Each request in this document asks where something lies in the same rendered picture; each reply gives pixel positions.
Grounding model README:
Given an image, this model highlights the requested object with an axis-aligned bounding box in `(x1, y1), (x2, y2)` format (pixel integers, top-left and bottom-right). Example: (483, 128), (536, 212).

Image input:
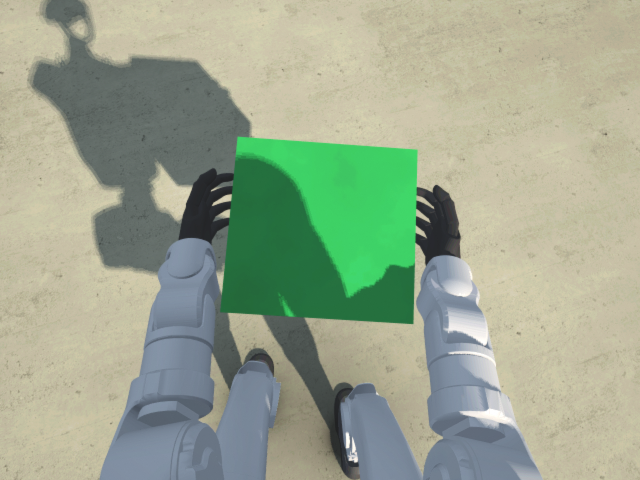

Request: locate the robot left thigh
(216, 370), (281, 480)

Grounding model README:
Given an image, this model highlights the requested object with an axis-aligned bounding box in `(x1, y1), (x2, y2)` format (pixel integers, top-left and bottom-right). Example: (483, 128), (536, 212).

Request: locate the left robot upper arm
(101, 420), (224, 480)

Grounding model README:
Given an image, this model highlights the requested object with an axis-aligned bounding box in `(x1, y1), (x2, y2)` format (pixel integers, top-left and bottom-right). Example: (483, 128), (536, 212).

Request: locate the robot left forearm
(99, 238), (220, 480)

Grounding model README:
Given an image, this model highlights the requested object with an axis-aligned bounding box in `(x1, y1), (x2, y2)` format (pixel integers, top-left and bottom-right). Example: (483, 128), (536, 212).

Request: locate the right robot upper arm
(423, 436), (543, 480)

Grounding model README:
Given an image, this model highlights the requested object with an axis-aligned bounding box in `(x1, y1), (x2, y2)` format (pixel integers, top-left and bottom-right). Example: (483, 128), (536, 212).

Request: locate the carton
(220, 137), (418, 324)

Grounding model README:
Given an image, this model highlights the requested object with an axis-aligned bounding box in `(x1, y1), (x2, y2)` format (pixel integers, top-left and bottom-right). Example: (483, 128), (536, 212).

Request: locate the robot right hand
(415, 185), (461, 265)

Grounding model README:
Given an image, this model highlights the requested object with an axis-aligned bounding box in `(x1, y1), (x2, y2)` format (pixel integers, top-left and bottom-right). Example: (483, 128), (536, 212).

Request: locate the robot right forearm
(416, 255), (543, 479)

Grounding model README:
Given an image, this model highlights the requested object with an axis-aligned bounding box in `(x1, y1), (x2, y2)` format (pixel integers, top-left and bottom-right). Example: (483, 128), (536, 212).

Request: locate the robot left hand
(179, 168), (234, 245)

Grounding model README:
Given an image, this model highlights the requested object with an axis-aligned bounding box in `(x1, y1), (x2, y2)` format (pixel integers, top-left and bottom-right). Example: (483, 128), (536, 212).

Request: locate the left robot foot
(249, 353), (274, 376)

